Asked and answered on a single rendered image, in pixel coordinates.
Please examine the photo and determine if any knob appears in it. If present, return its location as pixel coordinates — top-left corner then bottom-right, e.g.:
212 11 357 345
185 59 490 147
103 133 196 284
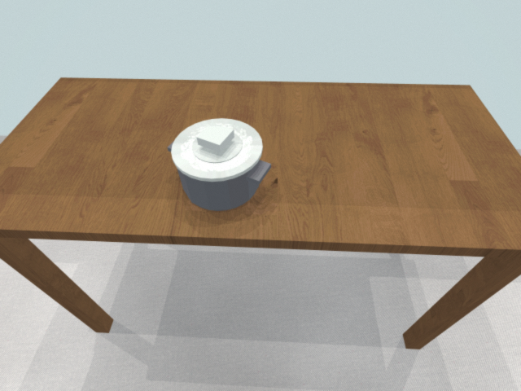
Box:
196 122 234 152

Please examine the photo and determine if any pot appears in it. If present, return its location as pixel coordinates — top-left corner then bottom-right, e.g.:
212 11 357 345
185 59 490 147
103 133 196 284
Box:
168 141 271 211

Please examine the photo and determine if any table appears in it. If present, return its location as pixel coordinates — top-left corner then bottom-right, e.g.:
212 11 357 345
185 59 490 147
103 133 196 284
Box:
0 77 521 349

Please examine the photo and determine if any lid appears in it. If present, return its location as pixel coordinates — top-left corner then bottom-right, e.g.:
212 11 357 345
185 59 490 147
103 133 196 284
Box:
171 118 263 182

